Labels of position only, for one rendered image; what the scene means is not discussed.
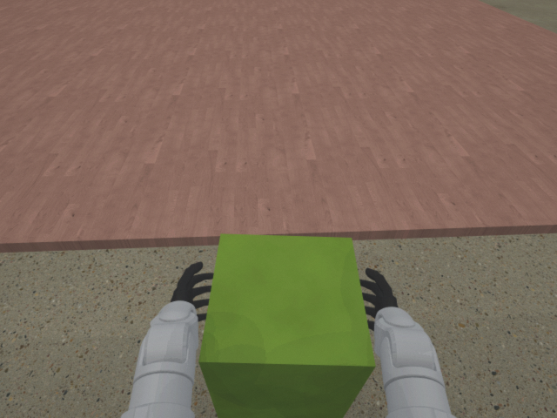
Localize carton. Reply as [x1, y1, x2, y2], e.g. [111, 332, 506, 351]
[198, 233, 376, 418]

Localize robot left forearm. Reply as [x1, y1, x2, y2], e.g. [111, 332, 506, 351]
[121, 300, 198, 418]

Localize robot right hand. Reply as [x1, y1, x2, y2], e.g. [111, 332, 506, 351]
[359, 268, 398, 331]

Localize robot right forearm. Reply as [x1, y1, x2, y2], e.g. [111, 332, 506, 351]
[374, 307, 457, 418]

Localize robot left hand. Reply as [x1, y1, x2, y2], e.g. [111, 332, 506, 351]
[171, 262, 214, 321]

